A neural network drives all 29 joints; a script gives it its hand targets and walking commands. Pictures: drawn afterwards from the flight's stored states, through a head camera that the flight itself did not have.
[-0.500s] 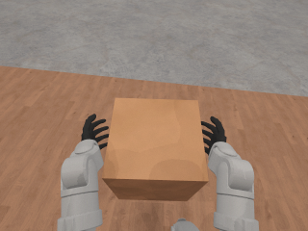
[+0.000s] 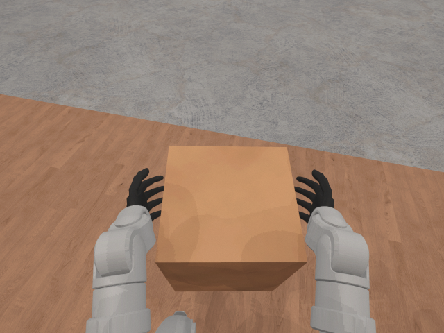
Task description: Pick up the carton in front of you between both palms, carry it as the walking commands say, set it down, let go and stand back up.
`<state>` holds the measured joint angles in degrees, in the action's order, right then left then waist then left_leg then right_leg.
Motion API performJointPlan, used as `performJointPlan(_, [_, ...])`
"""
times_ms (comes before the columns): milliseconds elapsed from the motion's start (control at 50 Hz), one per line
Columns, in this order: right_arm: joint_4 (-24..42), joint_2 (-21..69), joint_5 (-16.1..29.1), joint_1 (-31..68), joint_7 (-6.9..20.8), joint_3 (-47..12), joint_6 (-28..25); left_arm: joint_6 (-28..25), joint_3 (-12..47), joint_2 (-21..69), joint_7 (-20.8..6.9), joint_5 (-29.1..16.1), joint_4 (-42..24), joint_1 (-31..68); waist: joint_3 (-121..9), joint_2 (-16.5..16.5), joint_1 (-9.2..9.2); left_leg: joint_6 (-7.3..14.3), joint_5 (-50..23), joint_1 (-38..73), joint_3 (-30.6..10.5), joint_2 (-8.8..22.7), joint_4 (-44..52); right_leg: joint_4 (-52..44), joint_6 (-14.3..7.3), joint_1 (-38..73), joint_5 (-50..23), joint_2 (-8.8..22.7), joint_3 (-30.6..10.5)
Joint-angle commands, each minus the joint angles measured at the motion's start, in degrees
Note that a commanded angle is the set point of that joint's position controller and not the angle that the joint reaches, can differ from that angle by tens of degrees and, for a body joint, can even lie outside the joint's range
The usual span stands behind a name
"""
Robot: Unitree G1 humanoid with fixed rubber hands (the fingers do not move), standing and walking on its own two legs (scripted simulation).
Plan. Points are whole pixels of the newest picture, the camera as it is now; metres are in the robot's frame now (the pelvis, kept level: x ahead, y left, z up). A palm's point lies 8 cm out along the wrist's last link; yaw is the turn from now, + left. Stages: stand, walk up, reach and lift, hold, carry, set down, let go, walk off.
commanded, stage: carry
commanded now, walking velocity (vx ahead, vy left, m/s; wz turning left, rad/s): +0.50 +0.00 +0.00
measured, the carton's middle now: (226, 225) +0.33 +0.02 -0.02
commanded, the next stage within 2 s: none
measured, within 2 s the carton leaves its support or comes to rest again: neither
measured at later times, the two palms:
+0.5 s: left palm (166, 103) +0.62 +0.18 +0.05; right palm (292, 114) +0.59 -0.13 +0.05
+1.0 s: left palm (193, 65) +0.88 +0.14 +0.00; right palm (288, 66) +0.90 -0.16 -0.01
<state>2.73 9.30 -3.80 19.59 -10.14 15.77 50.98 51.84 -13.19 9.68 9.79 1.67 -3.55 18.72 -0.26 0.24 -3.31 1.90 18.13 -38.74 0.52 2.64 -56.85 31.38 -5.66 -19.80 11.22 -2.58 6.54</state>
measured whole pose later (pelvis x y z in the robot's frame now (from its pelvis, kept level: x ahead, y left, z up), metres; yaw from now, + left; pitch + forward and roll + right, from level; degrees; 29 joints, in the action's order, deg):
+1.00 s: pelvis +0.57 -0.02 -0.06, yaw +0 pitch +5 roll +0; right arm 0.8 9.8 -4.5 19.5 -9.8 16.0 51.0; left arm 51.8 -13.6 9.7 9.9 2.5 -1.3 18.9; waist -0.7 0.2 -3.0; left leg 2.0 20.7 -38.0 0.5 2.5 -60.3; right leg 32.3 -5.9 -21.5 10.2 -2.7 7.0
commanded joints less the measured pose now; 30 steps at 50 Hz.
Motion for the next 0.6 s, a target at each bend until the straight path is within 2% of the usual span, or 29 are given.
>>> performJointPlan(0, [6.88,42.38,9.21,31.69,-0.31,-37.01,-2.1,-2.87,38.42,42.64,-0.84,-11.12,-8.18,33.66,-25.83,-5.88,-1.08,-0.04,-7.63,-3.56,1.28,-0.31,6.65,-6.81,-7.47,25.24,-30.33,15.43,-16.88])
performJointPlan(60, [8.27,39.68,8.98,30.61,-0.66,-36.66,-1.39,-2.24,38.25,40.26,-0.33,-11.01,-8.8,31.92,-23.66,-6.28,-2.45,0.53,-13.77,-3.11,2.92,-1.82,14.79,-4.97,-5.6,27.84,-34.48,12.83,-13.92])
performJointPlan(120, [8.2,36.63,8.28,29.31,-0.95,-35.43,0.0,-1.08,37.55,38.02,0.33,-10.31,-8.03,30.28,-20.65,-6.7,-3.48,1.19,-18.71,1.08,4.87,-3.6,24.86,-3.16,-3.98,27.84,-33.79,11.06,-11.25])
performJointPlan(140, [7.81,35.78,8.04,28.68,-1.01,-34.73,0.53,-0.64,37.27,37.45,0.58,-9.99,-7.57,29.86,-19.86,-7.06,-3.17,1.91,-20.25,4.9,5.09,-3.96,28.14,-2.26,-3.23,26.11,-33.17,10.86,-10.48])
performJointPlan(160, [7.47,35.03,7.84,28.43,-1.05,-34.02,1.0,-0.17,37.04,37.09,0.8,-9.67,-7.0,29.68,-19.99,-7.02,-1.96,2.61,-21.57,10.83,5.51,-4.58,30.94,0.6,-2.17,23.76,-34.32,10.48,-9.45])
performJointPlan(180, [6.38,34.45,7.44,27.42,-1.12,-33.11,1.48,0.32,36.86,36.82,1.01,-9.55,-6.52,29.9,-21.16,-6.17,0.09,3.14,-24.3,19.1,7.2,-5.44,33.74,5.94,-0.89,20.5,-35.58,9.52,-7.26])
performJointPlan(200, [4.81,33.91,6.82,26.23,-1.21,-32.15,1.97,0.81,36.65,36.39,1.19,-9.47,-6.31,30.6,-23.62,-3.99,2.39,3.27,-26.48,28.81,7.69,-4.7,33.79,13.21,0.58,15.79,-31.76,7.71,-4.41])
performJointPlan(220, [3.39,33.15,6.28,24.93,-1.29,-31.0,2.49,1.39,36.15,35.57,1.48,-9.23,-6.21,31.83,-27.27,0.73,4.37,4.46,-35.96,42.38,-2.77,3.71,28.73,24.79,2.71,3.56,-14.66,5.88,-3.49])
performJointPlan(240, [2.81,31.49,6.01,26.38,-1.7,-30.58,2.85,2.39,35.45,36.55,1.54,-9.3,-4.53,31.02,-33.46,12.94,5.34,14.09,-44.27,58.73,-26.17,18.74,25.84,40.05,4.86,-15.06,16.37,-1.43,-3.85])
performJointPlan(260, [2.82,32.3,7.02,26.34,-1.96,-30.98,3.07,2.93,34.94,36.42,1.75,-9.31,-4.25,31.32,-33.89,15.57,6.96,17.63,-31.36,59.61,-33.85,19.52,28.29,47.94,3.82,-23.08,23.78,-1.63,-7.05])
performJointPlan(280, [4.43,34.17,8.0,28.67,-1.75,-31.69,3.0,3.15,34.33,38.37,1.88,-9.4,-4.13,32.88,-30.72,12.18,7.48,17.19,-23.76,55.68,-32.4,16.93,29.94,49.05,2.65,-26.79,21.83,0.27,-8.56])
performJointPlan(300, [5.27,36.64,9.19,31.25,-1.24,-32.93,2.94,3.09,33.43,39.99,1.94,-9.05,-3.51,33.79,-27.91,5.24,6.98,15.76,-21.58,50.77,-29.27,15.72,30.87,46.75,2.73,-27.02,19.02,2.34,-9.04])
performJointPlan(320, [6.17,39.04,10.38,34.12,-0.62,-34.39,2.61,2.87,32.55,41.14,1.83,-8.21,-2.61,33.87,-25.34,2.0,6.11,14.45,-23.55,45.42,-26.11,14.68,31.65,42.55,2.88,-25.95,16.38,4.0,-8.97])
performJointPlan(340, [7.11,41.04,11.49,37.05,-0.02,-35.87,2.18,2.43,31.85,41.87,1.62,-7.38,-1.82,33.81,-24.39,1.49,5.21,13.28,-23.64,41.12,-22.87,13.56,32.77,38.21,3.25,-23.49,14.5,4.99,-8.83])
performJointPlan(360, [7.75,42.37,12.45,38.97,0.51,-37.17,1.73,1.98,31.51,42.56,1.37,-6.7,-1.7,34.06,-24.32,2.41,4.79,12.65,-23.57,38.78,-20.72,12.98,33.68,35.5,3.72,-21.59,13.08,5.34,-8.35])
performJointPlan(400, [8.17,43.27,13.26,39.66,1.08,-38.43,0.97,1.11,32.12,43.68,0.99,-6.34,-1.99,34.54,-24.84,4.45,4.95,12.61,-25.71,38.03,-17.2,11.78,34.36,31.02,4.48,-20.78,9.75,5.22,-7.04])
performJointPlan(480, [8.76,42.85,13.65,37.54,1.21,-39.35,0.17,-0.32,33.39,43.06,0.86,-7.06,-4.91,35.35,-24.56,5.29,6.31,11.18,-36.83,42.1,-11.5,9.86,32.84,21.06,4.63,-23.21,-0.78,5.15,-5.59])
performJointPlan(580, [7.75,39.95,12.28,32.34,0.39,-38.5,0.77,0.31,33.5,39.35,1.17,-6.84,-6.03,32.46,-21.81,5.4,8.55,9.11,-40.07,45.87,-6.64,5.75,29.11,6.33,3.27,-21.75,-13.31,3.28,-2.87])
